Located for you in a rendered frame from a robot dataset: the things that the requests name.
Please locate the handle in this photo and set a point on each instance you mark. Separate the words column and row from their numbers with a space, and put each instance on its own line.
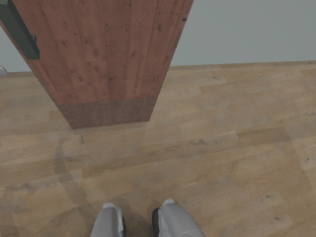
column 16, row 27

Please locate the robot right shin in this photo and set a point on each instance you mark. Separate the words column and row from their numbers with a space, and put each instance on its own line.
column 161, row 232

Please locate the robot right thigh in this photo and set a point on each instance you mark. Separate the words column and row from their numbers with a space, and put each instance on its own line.
column 178, row 222

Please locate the cupboard door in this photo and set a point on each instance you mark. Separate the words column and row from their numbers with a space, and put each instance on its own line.
column 102, row 50

